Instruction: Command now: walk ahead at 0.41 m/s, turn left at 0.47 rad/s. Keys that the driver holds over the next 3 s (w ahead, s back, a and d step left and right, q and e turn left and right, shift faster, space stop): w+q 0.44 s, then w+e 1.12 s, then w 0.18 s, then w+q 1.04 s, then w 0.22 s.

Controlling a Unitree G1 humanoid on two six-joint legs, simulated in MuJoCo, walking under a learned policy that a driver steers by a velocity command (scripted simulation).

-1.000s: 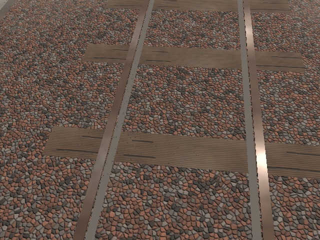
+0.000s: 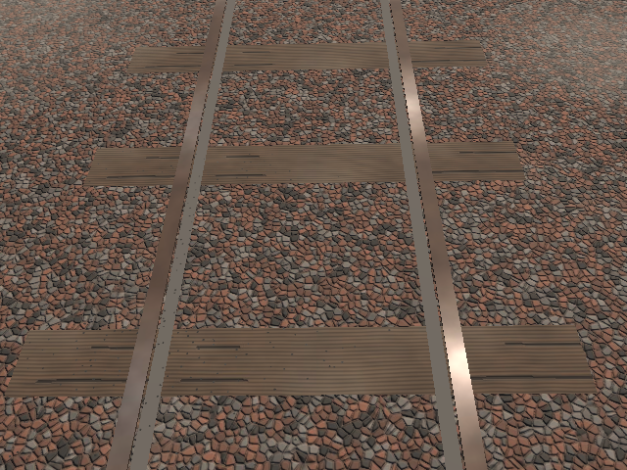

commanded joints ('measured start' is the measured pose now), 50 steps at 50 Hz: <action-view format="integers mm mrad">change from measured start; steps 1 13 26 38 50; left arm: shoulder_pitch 37 76 -8 -295 -30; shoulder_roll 107 227 98 68 135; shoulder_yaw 24 45 -11 -28 18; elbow -33 11 -98 -200 -179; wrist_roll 8 -20 13 -21 -4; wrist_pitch -8 18 -3 -25 14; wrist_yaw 5 16 1 -69 -23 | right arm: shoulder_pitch -127 -140 -54 81 -36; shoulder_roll -57 -115 -110 -161 -113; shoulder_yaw -11 -32 -25 -30 3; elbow -113 -210 -119 17 -107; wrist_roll -3 -9 -35 -31 -56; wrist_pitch -33 -24 -65 -39 -89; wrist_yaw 26 79 28 13 23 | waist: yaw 52 -70 1 -116 -29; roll -126 -157 13 3 -71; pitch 111 -25 11 85 -15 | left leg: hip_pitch -452 105 196 570 -190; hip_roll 95 -56 152 248 94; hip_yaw -21 220 -126 8 19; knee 127 -329 -781 -703 131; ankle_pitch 107 261 503 610 71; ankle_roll -2 104 271 172 -49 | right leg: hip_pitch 225 154 -515 -623 -42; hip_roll -300 -280 -174 -79 -198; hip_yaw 236 -136 73 41 405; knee -189 121 657 188 -123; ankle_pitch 164 1064 155 272 360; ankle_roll -131 -59 99 -20 -274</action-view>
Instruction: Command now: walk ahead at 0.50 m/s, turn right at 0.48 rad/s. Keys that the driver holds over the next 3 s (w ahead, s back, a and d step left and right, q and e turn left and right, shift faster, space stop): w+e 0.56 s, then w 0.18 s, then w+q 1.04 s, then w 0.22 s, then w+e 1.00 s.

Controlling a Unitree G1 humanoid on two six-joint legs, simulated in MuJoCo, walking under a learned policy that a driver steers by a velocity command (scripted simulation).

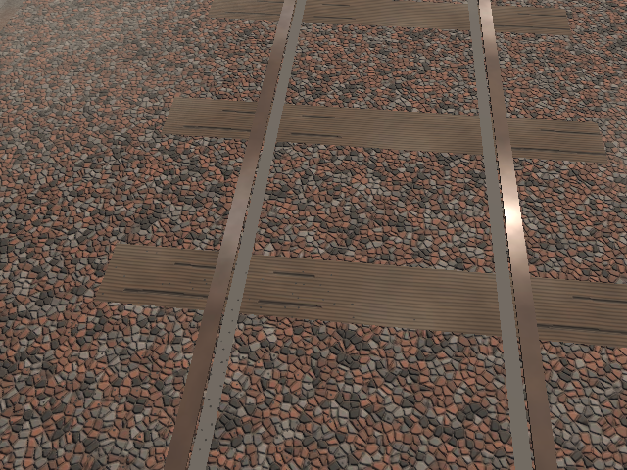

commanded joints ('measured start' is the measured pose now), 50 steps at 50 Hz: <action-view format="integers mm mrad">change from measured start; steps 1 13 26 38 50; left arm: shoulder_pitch -5 81 -24 -252 -47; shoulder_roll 135 159 55 50 57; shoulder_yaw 38 60 28 18 42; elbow -65 2 -91 -162 2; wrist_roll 0 -20 -15 -8 17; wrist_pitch -9 25 44 7 -50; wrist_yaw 16 46 23 -26 6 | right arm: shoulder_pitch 6 -169 6 111 73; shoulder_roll -100 -122 -104 -192 -49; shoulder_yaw -29 -50 -69 -82 -48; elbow -80 -116 -9 122 89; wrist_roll -13 17 2 46 41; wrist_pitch -7 -29 -15 32 60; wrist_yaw -8 -2 -17 -13 -16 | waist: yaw -24 2 -32 -49 -24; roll -61 -141 77 66 -91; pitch -61 -59 -10 19 -41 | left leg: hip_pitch -153 127 379 545 -125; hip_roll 56 -24 238 260 120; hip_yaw -15 -36 -96 98 -46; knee -98 -676 -982 -881 -4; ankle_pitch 43 310 321 751 102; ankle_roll -48 -12 199 156 -16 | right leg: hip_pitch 125 141 -418 -224 160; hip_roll -262 -231 -213 -119 -369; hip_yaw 314 386 68 -65 73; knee -214 -32 638 120 -299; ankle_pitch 267 57 -95 5 171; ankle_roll -218 -69 110 13 -136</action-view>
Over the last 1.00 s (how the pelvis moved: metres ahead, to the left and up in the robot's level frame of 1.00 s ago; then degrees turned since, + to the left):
0.57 0.11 0.00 7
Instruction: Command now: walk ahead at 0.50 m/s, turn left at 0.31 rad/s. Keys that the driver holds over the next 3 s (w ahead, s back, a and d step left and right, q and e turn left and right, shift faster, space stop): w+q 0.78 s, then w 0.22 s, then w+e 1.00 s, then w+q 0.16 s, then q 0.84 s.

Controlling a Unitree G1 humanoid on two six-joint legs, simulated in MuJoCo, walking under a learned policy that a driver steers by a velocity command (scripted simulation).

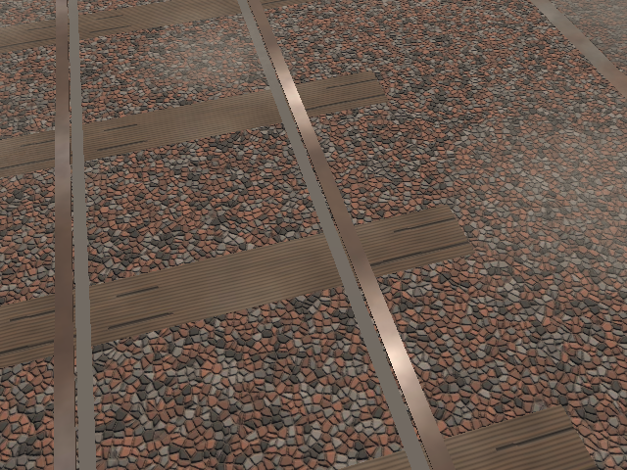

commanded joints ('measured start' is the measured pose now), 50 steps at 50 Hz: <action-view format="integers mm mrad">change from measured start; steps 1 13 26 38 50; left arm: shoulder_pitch -29 65 -29 -297 5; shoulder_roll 109 204 140 135 102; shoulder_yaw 37 74 39 27 21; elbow -30 76 -19 -94 38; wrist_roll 5 -29 4 -19 -4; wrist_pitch -41 6 -28 -51 -40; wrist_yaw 7 39 34 -2 5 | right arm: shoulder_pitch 34 -251 -39 90 0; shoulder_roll -37 -26 -104 -131 -51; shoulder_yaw -15 -6 -50 -60 -23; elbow -51 -189 -190 -139 -192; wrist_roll -3 -14 -25 -8 -21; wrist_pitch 18 13 -18 12 -10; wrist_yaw -8 54 11 -32 -10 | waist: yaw -18 53 17 -62 17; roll -111 -86 7 66 -150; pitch -28 53 -102 -36 -49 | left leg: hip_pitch -107 -150 361 379 -134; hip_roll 50 -10 65 42 -16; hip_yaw -59 82 -294 -349 -58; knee -25 -503 -909 -794 -50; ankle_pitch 101 237 396 210 -3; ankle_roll -21 63 300 204 25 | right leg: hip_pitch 68 317 -370 -257 131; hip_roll -289 -324 -135 -28 -238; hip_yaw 176 -74 182 201 427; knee -267 -182 680 95 -199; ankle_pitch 208 421 -101 190 36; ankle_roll -166 -86 86 96 -152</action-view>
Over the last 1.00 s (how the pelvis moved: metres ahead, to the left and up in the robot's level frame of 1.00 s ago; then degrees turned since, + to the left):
0.52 -0.10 0.00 -21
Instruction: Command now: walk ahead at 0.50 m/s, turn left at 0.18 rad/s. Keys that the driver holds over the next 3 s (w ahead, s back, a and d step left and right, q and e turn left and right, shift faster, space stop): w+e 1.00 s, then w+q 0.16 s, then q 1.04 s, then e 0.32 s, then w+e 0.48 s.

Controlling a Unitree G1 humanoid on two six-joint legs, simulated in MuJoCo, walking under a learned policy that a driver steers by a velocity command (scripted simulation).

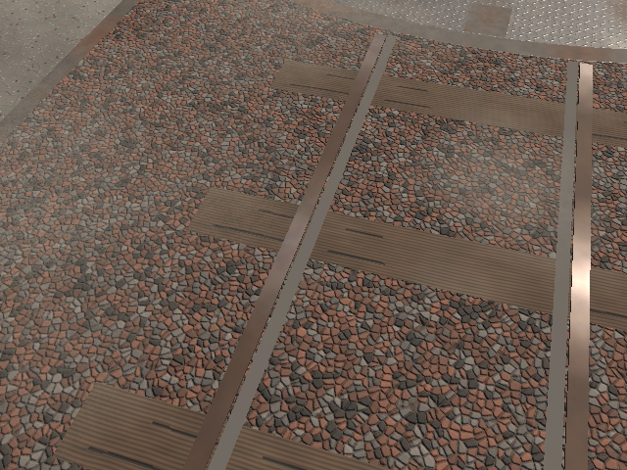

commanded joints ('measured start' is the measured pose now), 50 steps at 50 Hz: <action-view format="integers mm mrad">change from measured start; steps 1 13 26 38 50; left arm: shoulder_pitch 22 145 35 -178 -5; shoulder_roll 109 199 75 114 171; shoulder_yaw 18 41 18 21 42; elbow -31 37 -71 -198 -169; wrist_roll -10 -41 -32 -24 -13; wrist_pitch -12 41 75 79 39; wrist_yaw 3 30 19 -37 10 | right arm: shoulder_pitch -32 -256 -86 -5 -80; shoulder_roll -56 -79 -82 -210 -110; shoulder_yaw -15 -16 -38 -78 -32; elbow -90 -151 -19 57 -37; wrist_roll -8 2 -27 14 -33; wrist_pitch -21 -68 -76 -24 -57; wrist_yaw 7 33 15 -4 3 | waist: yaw -1 8 -12 -33 -33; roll -151 -142 32 33 -84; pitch -14 -5 11 18 -61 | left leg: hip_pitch -195 115 350 536 -160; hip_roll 91 21 274 294 116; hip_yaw -8 27 -21 255 12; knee -99 -680 -998 -812 -100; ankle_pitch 45 321 382 839 120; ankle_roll -11 -25 170 85 -72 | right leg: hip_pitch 160 133 -442 -273 86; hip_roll -258 -252 -186 -75 -207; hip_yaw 308 277 112 -71 338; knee -240 -140 644 220 -201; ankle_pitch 74 135 -30 2 240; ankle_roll -184 -122 56 -54 -262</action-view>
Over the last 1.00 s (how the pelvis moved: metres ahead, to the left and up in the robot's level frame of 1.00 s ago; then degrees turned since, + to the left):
0.55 0.13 0.00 32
